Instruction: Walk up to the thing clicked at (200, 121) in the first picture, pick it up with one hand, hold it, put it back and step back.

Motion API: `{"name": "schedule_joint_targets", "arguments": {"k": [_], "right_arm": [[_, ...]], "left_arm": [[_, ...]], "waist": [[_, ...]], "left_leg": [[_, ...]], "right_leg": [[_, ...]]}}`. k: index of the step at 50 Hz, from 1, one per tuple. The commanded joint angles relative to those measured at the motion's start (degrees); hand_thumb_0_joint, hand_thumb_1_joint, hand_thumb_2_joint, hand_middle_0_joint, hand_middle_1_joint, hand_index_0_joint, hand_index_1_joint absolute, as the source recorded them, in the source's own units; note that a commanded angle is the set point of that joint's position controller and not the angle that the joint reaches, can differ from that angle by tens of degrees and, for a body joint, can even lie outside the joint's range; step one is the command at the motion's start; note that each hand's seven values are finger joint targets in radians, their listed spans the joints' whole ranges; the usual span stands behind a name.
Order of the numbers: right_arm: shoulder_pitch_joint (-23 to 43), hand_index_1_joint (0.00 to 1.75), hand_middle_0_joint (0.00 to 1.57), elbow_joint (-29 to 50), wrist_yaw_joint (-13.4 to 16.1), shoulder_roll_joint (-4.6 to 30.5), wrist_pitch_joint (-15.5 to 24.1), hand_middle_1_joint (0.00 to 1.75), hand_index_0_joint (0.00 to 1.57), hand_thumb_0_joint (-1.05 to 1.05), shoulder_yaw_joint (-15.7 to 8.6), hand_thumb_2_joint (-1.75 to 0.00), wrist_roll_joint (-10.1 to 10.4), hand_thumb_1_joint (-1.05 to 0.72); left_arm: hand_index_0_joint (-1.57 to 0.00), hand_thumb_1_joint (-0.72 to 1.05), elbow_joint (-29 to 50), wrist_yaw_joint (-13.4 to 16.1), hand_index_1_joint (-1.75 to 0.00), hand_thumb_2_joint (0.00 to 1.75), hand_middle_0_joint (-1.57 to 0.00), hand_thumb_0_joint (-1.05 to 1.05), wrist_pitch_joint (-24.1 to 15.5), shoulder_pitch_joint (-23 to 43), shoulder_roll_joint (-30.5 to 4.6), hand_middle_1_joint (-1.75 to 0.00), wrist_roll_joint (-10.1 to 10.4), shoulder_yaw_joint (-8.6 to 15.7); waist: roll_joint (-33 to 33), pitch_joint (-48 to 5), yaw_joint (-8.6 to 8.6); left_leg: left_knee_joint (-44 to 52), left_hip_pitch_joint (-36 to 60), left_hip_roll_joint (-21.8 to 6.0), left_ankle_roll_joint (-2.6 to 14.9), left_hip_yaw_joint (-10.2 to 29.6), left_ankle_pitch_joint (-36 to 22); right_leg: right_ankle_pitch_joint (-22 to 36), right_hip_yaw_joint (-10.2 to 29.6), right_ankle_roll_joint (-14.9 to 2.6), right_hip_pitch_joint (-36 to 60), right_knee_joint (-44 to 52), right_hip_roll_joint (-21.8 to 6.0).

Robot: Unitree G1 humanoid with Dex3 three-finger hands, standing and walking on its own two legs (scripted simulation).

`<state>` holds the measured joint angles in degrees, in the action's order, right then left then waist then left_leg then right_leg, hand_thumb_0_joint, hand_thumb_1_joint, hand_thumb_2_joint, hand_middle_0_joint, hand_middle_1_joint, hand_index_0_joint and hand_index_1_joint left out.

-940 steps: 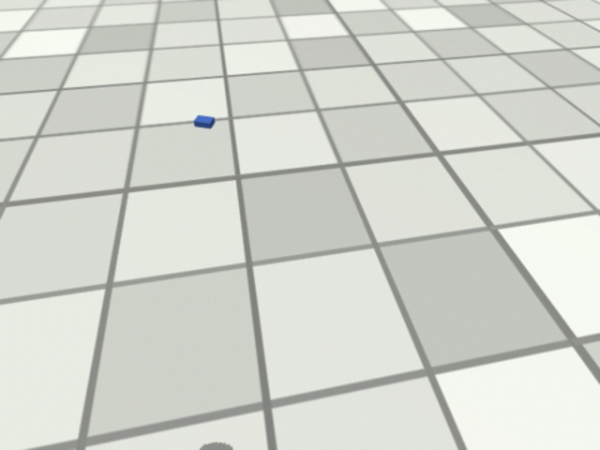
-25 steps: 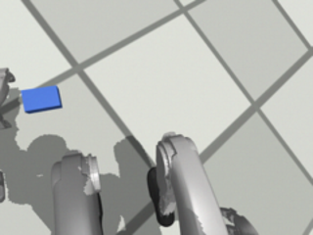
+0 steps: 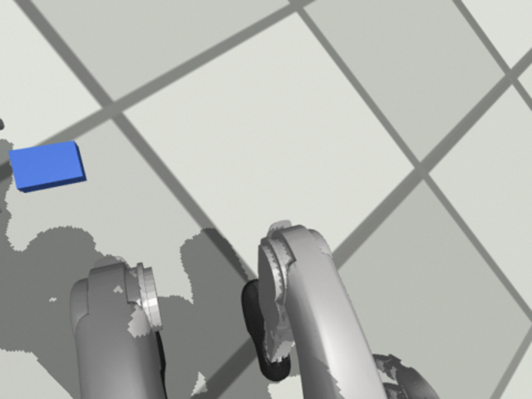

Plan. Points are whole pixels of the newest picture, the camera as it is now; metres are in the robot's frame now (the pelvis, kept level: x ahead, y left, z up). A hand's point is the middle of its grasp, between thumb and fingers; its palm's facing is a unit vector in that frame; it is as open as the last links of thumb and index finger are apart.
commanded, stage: rise first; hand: left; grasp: from above
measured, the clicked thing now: (49, 166) +0.50 +0.27 -0.32
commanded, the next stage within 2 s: approach in 1.36 s
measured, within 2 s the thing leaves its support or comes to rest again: neither
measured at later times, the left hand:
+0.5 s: hand out of the picture +0.47 +0.31 -0.19, palm faces -0.44 -0.09 -0.89, open 13.2 cm
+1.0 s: hand out of the picture +0.47 +0.32 -0.19, palm faces -0.44 -0.09 -0.89, open 13.0 cm
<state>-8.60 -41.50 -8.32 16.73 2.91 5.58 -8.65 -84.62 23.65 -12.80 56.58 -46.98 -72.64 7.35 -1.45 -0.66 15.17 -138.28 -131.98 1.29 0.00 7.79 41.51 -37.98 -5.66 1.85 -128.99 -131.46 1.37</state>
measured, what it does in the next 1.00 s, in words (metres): stands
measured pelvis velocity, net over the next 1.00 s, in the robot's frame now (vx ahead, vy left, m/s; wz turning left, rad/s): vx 0.00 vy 0.00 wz -0.02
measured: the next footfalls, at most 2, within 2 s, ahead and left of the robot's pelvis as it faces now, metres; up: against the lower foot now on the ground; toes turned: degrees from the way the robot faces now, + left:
none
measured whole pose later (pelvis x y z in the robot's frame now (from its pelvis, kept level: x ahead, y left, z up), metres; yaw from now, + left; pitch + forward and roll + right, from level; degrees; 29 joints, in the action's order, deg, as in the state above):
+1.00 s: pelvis +0.00 +0.00 -0.01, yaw -1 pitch +34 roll -10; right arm -9.8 -40.1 -9.7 17.1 4.6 8.5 -8.6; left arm -87.3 23.8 -11.5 58.7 -49.7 -72.5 6.4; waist -1.9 0.7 17.7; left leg -139.7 -133.3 1.5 0.0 8.8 40.6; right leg -36.9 -6.5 2.0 -129.7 -132.0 1.4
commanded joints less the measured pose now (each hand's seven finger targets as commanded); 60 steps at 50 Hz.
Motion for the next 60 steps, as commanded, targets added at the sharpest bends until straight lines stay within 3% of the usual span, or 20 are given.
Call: {"name": "schedule_joint_targets", "arguments": {"k": [1, 3, 5, 10, 14, 21, 31, 37, 40, 47, 48, 51, 57, 58, 59, 60], "right_arm": [[-13.3, 0.3, 0.2, 0.0, 0.5, 14.8, 0.1, 0.3, 0.2, 0.0, -4.8, -0.9, 0.3, -0.9], [-13.2, 0.3, 0.2, -0.1, 0.5, 15.0, 0.2, 0.3, 0.2, 0.0, -4.9, -0.9, 0.5, -0.9], [-13.6, 0.3, 0.2, 0.0, 0.4, 15.2, 0.3, 0.3, 0.2, 0.0, -4.7, -0.9, 0.3, -0.9], [-13.2, 0.3, 0.2, 0.3, 0.5, 15.2, 0.5, 0.3, 0.2, 0.0, -3.9, -0.9, 0.3, -0.9], [-14.3, 0.3, 0.2, 0.2, 0.1, 15.2, 0.9, 0.3, 0.2, 0.0, -3.5, -0.9, 0.1, -0.9], [-13.6, 0.3, 0.2, 0.6, 0.0, 15.8, 1.1, 0.3, 0.2, 0.0, -3.1, -0.9, 0.1, -0.9], [-14.6, 0.3, 0.2, 0.8, -0.4, 16.1, 1.6, 0.3, 0.2, 0.0, -2.4, -0.9, 0.0, -0.9], [-14.0, 0.3, 0.2, 0.9, -0.7, 16.1, 1.6, 0.3, 0.2, 0.0, -2.6, -0.9, 0.2, -0.9], [-14.3, 0.3, 0.2, 1.1, -0.7, 16.0, 1.5, 0.3, 0.2, 0.0, -2.3, -0.9, 0.2, -0.9], [-14.0, 0.3, 0.2, 1.1, -0.8, 16.2, 1.6, 0.3, 0.2, 0.0, -2.4, -0.9, 0.3, -0.9], [-14.6, 0.3, 0.2, 0.9, -0.9, 16.2, 1.8, 0.3, 0.2, 0.0, -2.3, -0.9, 0.1, -0.89], [-13.9, 0.3, 0.2, 0.9, -0.8, 16.1, 1.9, 0.3, 0.2, 0.0, -2.1, -0.9, 0.2, -0.9], [-14.2, 0.3, 0.2, 1.1, -1.0, 15.9, 2.0, 0.3, 0.2, 0.0, -2.3, -0.9, 0.2, -0.9], [-14.9, 0.3, 0.2, 0.9, -1.0, 16.4, 2.0, 0.3, 0.2, 0.0, -2.5, -0.9, 0.2, -0.9], [-14.4, 0.3, 0.2, 0.9, -1.0, 16.3, 1.8, 0.3, 0.2, 0.0, -2.5, -0.9, 0.3, -0.9], [-14.7, 0.3, 0.2, 0.9, -1.0, 16.2, 1.9, 0.3, 0.2, 0.0, -2.7, -0.9, 0.3, -0.9]], "left_arm": [[-0.23, -0.38, 8.2, 2.5, -0.83, 0.88, -0.24, 0.0, 0.3, 17.7, -14.1, -0.82, 0.6, 0.6], [-0.23, -0.38, 7.3, 2.7, -0.84, 0.87, -0.24, 0.0, 0.8, 16.8, -14.2, -0.83, 1.0, 1.1], [-0.22, -0.39, 6.4, 2.6, -0.83, 0.89, -0.24, 0.0, 1.0, 17.8, -13.9, -0.82, 0.6, 0.6], [-0.22, -0.39, 5.7, 2.7, -0.84, 0.89, -0.23, 0.0, 1.0, 18.2, -15.2, -0.82, 0.5, 0.8], [-0.23, -0.39, 5.5, 2.7, -0.83, 0.89, -0.24, 0.0, 0.7, 19.5, -16.0, -0.82, 0.3, 0.8], [-0.22, -0.39, 4.6, 3.0, -0.84, 0.88, -0.23, 0.0, 1.1, 18.5, -17.1, -0.83, 0.5, 1.3], [-0.23, -0.38, 5.0, 2.2, -0.83, 0.88, -0.25, 0.0, 1.2, 19.8, -18.2, -0.82, 0.8, 0.8], [-0.25, -0.37, 5.3, 1.9, -0.82, 0.87, -0.26, 0.0, 1.0, 17.9, -17.0, -0.8, 1.2, 0.3], [-0.26, -0.35, 6.5, 2.2, -0.8, 0.86, -0.27, 0.0, 1.1, 18.2, -18.0, -0.79, 0.8, 0.9], [-0.27, -0.33, 4.3, 2.4, -0.78, 0.85, -0.29, 0.0, 1.4, 17.9, -16.9, -0.76, 0.7, 0.4], [-0.27, -0.33, 4.3, 2.2, -0.78, 0.84, -0.29, 0.0, 1.3, 19.0, -15.9, -0.76, 0.5, -0.2], [-0.27, -0.33, 4.6, 2.1, -0.8, 0.84, -0.29, 0.0, 0.9, 18.3, -17.2, -0.78, 0.9, -0.2], [-0.28, -0.32, 7.0, 1.9, -0.8, 0.83, -0.29, 0.0, 0.8, 19.6, -16.7, -0.78, 1.0, -0.4], [-0.28, -0.32, 7.5, 2.0, -0.79, 0.83, -0.3, 0.0, 0.9, 20.2, -17.9, -0.77, 0.8, 0.6], [-0.29, -0.31, 7.4, 2.1, -0.78, 0.82, -0.3, 0.0, 1.0, 19.2, -18.3, -0.77, 0.9, 0.7], [-0.29, -0.32, 6.4, 2.0, -0.77, 0.83, -0.3, 0.0, 1.2, 18.5, -17.5, -0.76, 1.0, 0.7]], "waist": [[21.1, -40.4, 1.01], [21.5, -39.5, 0.72], [21.1, -38.5, 1.85], [21.3, -37.8, 1.66], [19.2, -37.2, 2.95], [21.0, -38.5, 2.12], [20.8, -37.0, 3.47], [22.8, -37.3, 2.77], [22.7, -39.2, 2.7], [22.1, -35.6, 3.04], [21.8, -34.6, 4.43], [21.5, -36.3, 2.91], [23.2, -38.2, 3.45], [23.1, -38.5, 3.66], [23.6, -39.6, 2.57], [23.0, -38.0, 3.15]], "left_leg": [[15.5, 30.5, -0.3, 1.47, -3.8, -13.2], [16.0, 31.7, -0.5, 1.15, -3.0, -14.3], [15.6, 31.3, -0.5, 1.26, -2.9, -13.9], [15.4, 29.5, -0.3, 1.51, -3.5, -12.0], [14.0, 27.2, -0.2, 1.96, -3.9, -12.3], [14.2, 28.8, -0.4, 1.53, -3.5, -13.3], [13.4, 26.6, -0.4, 1.8, -3.6, -12.2], [14.6, 28.2, -0.6, 1.28, -3.0, -12.3], [13.5, 28.3, -0.5, 1.44, -3.7, -14.3], [14.4, 28.0, -0.5, 1.32, -3.0, -12.0], [14.0, 27.4, -0.5, 1.51, -3.1, -11.3], [13.7, 26.7, -0.4, 1.69, -3.7, -11.5], [13.7, 28.6, -0.5, 1.43, -3.7, -13.4], [14.1, 29.6, -0.5, 1.23, -3.1, -14.0], [14.5, 29.6, -0.5, 1.14, -3.2, -14.2], [14.2, 29.4, -0.5, 1.21, -3.2, -14.0]], "right_leg": [[12.9, -4.1, -3.87, 19.0, 11.3, 1.5], [13.5, -4.5, -3.73, 17.5, 10.4, 1.1], [13.5, -4.5, -3.69, 17.2, 10.7, 1.1], [12.1, -4.3, -3.69, 17.6, 11.2, 1.2], [12.9, -4.3, -3.56, 19.4, 11.4, 1.3], [13.5, -4.7, -3.83, 19.0, 10.6, 1.5], [12.9, -4.6, -3.66, 20.0, 11.0, 1.6], [12.8, -5.1, -3.91, 18.9, 10.3, 1.5], [14.7, -4.9, -3.75, 21.1, 10.5, 1.7], [12.6, -5.1, -3.93, 17.3, 10.5, 1.4], [12.1, -5.2, -3.81, 17.1, 10.8, 1.5], [12.2, -4.8, -3.8, 19.2, 11.2, 1.7], [14.0, -4.9, -3.75, 20.2, 11.0, 1.7], [14.4, -5.1, -3.73, 19.5, 10.6, 1.4], [14.2, -5.2, -3.87, 20.0, 10.3, 1.6], [14.3, -5.1, -3.83, 18.9, 10.4, 1.4]]}}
